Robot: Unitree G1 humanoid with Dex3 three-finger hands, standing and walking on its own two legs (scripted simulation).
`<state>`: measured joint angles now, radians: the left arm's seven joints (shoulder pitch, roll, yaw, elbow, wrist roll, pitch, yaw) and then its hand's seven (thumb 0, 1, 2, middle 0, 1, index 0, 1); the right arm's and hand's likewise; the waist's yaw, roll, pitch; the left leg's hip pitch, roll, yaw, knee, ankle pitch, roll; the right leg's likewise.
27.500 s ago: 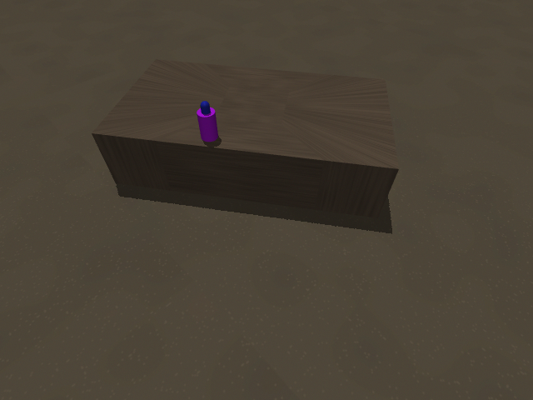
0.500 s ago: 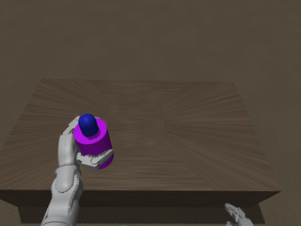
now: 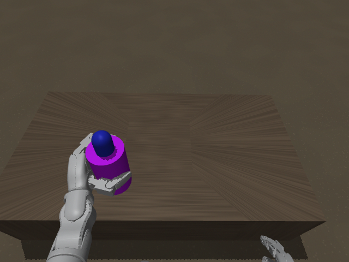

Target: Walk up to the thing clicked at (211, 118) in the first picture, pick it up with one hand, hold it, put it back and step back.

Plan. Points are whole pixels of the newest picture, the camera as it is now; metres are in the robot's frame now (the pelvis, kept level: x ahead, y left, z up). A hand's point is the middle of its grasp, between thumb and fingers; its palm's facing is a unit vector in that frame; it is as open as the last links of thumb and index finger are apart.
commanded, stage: hold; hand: left
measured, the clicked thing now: (109, 160) +0.33 +0.16 +0.06
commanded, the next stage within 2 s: crouch in 0.24 s
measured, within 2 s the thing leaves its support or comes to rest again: neither
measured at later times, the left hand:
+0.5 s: hand (107, 166) +0.32 +0.17 +0.04, palm faces +0.19 -0.98 +0.00, open 10.7 cm
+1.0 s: hand (109, 177) +0.38 +0.21 -0.12, palm faces +0.21 -0.98 -0.02, open 10.7 cm
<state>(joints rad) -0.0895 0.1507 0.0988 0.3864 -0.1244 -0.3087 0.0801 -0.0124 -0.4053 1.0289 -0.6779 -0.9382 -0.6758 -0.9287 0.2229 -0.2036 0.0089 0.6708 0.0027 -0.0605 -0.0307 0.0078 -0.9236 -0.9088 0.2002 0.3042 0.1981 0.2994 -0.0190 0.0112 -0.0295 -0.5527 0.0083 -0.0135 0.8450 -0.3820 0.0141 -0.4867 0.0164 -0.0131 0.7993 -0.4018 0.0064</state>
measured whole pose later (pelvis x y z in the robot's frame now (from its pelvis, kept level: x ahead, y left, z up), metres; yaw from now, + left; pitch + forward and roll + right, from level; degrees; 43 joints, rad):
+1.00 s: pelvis -0.03 -0.01 -0.11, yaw -1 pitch +24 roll -4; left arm -0.44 0.30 0.33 0.89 -0.16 -0.62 -0.08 -0.01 -0.42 1.04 -0.67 -0.96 -0.67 -0.95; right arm 0.22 -0.24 -0.01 0.72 -0.03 -0.05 0.03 0.01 -0.93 -0.91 0.20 0.30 0.20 0.30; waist -0.07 0.01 -0.15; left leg -1.30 0.02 -0.05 1.43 -0.56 0.00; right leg -1.22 0.04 -0.05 1.39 -0.59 -0.01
